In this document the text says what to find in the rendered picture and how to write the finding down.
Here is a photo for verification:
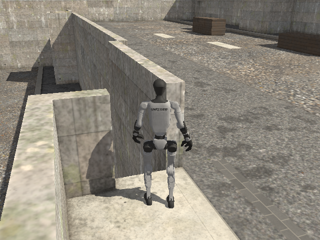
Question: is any robot left forearm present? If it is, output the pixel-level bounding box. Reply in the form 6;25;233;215
133;120;141;136

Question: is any robot right forearm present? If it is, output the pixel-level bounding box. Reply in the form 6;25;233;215
180;121;191;142

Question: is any robot right shin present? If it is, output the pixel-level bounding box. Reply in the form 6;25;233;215
167;167;175;201

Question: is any left robot hand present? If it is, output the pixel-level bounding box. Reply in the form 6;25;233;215
132;134;144;144

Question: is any left robot upper arm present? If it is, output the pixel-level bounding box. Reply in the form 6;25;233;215
135;100;149;128

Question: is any right robot hand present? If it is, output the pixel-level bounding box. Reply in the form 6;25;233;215
181;140;193;152

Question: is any humanoid robot torso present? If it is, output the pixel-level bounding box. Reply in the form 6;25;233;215
148;98;171;150

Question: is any right robot upper arm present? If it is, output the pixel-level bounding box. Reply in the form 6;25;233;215
170;101;184;129

